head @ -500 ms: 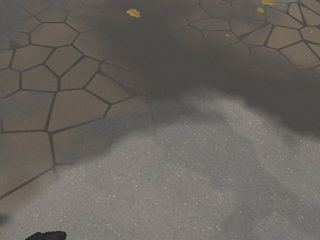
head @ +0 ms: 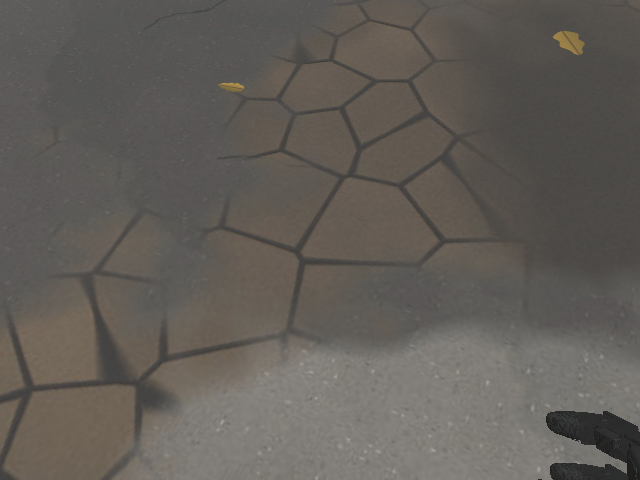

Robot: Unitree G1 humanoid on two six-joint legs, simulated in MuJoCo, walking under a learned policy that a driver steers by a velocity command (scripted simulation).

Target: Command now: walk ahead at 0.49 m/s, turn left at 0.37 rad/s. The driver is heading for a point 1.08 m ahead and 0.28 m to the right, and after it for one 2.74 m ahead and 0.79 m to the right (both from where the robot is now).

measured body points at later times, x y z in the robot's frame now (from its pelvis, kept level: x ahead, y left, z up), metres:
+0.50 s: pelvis +0.28 +0.00 +0.01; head +0.31 +0.00 +0.46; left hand +0.47 +0.24 -0.09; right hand +0.33 -0.29 -0.11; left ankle +0.16 +0.11 -0.72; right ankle +0.46 -0.12 -0.70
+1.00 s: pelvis +0.56 -0.06 +0.02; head +0.60 -0.08 +0.46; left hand +0.66 +0.22 -0.09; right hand +0.74 -0.34 -0.06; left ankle +0.78 +0.04 -0.69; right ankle +0.45 -0.11 -0.72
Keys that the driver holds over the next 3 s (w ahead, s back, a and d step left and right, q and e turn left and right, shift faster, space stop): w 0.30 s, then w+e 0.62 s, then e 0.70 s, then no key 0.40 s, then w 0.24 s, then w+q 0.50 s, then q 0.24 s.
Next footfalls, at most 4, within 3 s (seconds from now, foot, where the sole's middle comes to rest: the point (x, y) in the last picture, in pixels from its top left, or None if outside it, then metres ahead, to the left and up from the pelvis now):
0.04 left None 0.20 0.11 -0.76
0.56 right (428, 455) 0.49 -0.12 -0.76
1.06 left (378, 308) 0.82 0.00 -0.76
1.52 right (477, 374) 0.68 -0.22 -0.76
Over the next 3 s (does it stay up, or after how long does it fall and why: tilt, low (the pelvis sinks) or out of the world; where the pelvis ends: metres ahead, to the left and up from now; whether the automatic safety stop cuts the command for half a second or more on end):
stays up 1.01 -0.32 0.02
